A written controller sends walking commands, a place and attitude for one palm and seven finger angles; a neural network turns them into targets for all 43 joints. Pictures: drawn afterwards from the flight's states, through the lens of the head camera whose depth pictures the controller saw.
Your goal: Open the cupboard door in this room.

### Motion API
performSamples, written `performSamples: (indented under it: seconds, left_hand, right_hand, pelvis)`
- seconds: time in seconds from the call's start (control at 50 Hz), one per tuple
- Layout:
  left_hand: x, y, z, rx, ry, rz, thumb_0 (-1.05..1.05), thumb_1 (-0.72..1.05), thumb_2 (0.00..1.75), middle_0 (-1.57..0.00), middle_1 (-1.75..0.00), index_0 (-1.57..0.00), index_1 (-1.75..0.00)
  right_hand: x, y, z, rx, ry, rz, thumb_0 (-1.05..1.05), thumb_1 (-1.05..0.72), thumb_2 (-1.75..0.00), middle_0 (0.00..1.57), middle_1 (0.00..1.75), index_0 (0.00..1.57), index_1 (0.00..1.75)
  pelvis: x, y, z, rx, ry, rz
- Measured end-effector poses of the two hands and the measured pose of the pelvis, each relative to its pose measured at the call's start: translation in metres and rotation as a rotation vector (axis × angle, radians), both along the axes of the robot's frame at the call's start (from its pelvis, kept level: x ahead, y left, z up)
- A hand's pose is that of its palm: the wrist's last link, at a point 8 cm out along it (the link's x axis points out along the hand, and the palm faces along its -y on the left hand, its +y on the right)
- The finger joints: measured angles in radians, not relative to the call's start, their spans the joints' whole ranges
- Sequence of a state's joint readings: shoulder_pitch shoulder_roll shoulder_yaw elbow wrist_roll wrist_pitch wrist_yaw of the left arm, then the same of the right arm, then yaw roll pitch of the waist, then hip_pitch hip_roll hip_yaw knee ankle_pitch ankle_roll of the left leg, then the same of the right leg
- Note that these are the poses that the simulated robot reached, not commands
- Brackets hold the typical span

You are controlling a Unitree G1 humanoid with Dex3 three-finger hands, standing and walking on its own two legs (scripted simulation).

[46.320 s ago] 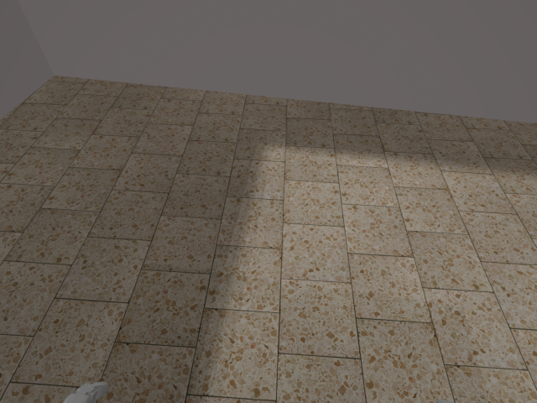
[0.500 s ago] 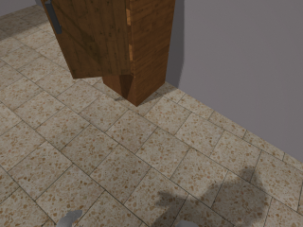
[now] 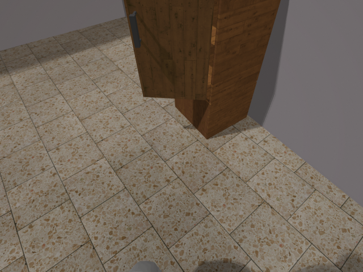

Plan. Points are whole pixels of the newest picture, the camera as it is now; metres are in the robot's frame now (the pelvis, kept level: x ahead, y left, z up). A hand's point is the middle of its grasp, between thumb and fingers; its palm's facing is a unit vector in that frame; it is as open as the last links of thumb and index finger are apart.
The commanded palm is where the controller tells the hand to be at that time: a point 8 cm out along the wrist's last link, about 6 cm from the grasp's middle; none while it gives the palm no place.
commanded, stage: take the last steps up to it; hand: left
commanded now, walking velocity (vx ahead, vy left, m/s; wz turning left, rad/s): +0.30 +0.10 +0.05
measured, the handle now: (136, 29) +1.06 +0.31 +0.02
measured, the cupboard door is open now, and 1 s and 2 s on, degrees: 50 50 50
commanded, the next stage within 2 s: come to a stop and stand still in 1.26 s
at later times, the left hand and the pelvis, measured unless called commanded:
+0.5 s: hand (87, 247) +0.19 +0.29 -0.18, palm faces +0.02 -0.98 -0.17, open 7.4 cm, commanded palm none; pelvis +0.12 +0.10 +0.00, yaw -2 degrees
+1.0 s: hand (118, 199) +0.33 +0.24 -0.18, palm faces +0.01 -0.98 -0.22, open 7.1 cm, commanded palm none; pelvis +0.30 +0.05 +0.00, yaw -3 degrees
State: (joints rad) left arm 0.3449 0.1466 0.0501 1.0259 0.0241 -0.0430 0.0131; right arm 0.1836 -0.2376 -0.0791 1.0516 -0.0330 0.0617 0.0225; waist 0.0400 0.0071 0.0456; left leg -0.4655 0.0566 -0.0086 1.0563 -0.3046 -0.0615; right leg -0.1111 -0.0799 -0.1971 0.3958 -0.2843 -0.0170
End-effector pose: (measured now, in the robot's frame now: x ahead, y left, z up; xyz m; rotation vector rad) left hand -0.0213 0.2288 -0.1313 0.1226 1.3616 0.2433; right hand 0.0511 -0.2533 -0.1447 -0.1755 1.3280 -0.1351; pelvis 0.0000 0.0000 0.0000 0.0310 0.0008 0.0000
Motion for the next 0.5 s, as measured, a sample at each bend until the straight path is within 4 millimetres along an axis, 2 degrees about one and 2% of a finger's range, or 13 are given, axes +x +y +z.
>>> performSamples:
  seconds: [0.06,0.14,0.2,0.24,0.28,0.32,0.4,0.5]
  left_hand:
    - [-0.032,0.008,-0.001,-0.021,0.086,0.056,0.0,0.91,0.9,-0.21,-0.3,-0.21,-0.29]
    - [-0.063,0.021,-0.006,-0.061,0.204,0.114,0.0,0.91,0.9,-0.2,-0.3,-0.21,-0.29]
    - [-0.073,0.038,-0.018,-0.099,0.284,0.135,0.0,0.91,0.9,-0.21,-0.3,-0.21,-0.29]
    - [-0.065,0.051,-0.024,-0.11,0.32,0.119,0.01,0.91,0.9,-0.2,-0.3,-0.2,-0.29]
    - [-0.04,0.064,-0.027,-0.107,0.306,0.088,0.01,0.91,0.9,-0.2,-0.3,-0.2,-0.29]
    - [-0.002,0.078,-0.027,-0.1,0.248,0.054,0.01,0.91,0.9,-0.2,-0.3,-0.2,-0.29]
    - [0.091,0.1,-0.026,-0.075,0.08,-0.029,0.01,0.91,0.9,-0.2,-0.3,-0.2,-0.29]
    - [0.205,0.109,-0.017,-0.047,-0.125,-0.104,0.01,0.91,0.9,-0.2,-0.3,-0.2,-0.29]
  right_hand:
    - [0.037,0.018,0.006,0.0,-0.045,0.057,0.0,-0.91,-0.9,0.19,0.3,0.2,0.3]
    - [0.091,0.055,0.011,0.004,-0.124,0.131,0.0,-0.91,-0.9,0.19,0.3,0.19,0.3]
    - [0.126,0.087,0.008,0.001,-0.204,0.158,0.0,-0.91,-0.9,0.19,0.3,0.2,0.3]
    - [0.135,0.106,0.007,0.001,-0.237,0.146,0.0,-0.91,-0.9,0.19,0.3,0.2,0.3]
    - [0.13,0.119,0.008,0.005,-0.231,0.122,0.0,-0.91,-0.9,0.2,0.3,0.2,0.3]
    - [0.118,0.128,0.009,0.01,-0.2,0.078,-0.01,-0.91,-0.9,0.2,0.3,0.2,0.3]
    - [0.098,0.118,0.015,-0.049,-0.163,-0.02,-0.04,-0.96,-0.9,0.2,0.3,0.21,0.3]
    - [0.053,0.117,0.008,-0.057,0.015,-0.08,-0.03,-0.95,-0.9,0.2,0.3,0.2,0.3]
  pelvis:
    - [0.009,0.014,0.001,0.001,0.005,0.018]
    - [0.026,0.038,-0.003,-0.002,0.011,0.027]
    - [0.043,0.063,-0.015,-0.025,0.013,0.021]
    - [0.052,0.074,-0.019,-0.02,0.003,0.013]
    - [0.062,0.082,-0.017,-0.021,-0.004,-0.004]
    - [0.072,0.089,-0.012,-0.025,-0.009,-0.014]
    - [0.093,0.1,-0.005,-0.022,-0.015,-0.034]
    - [0.121,0.103,-0.005,-0.015,-0.016,-0.043]
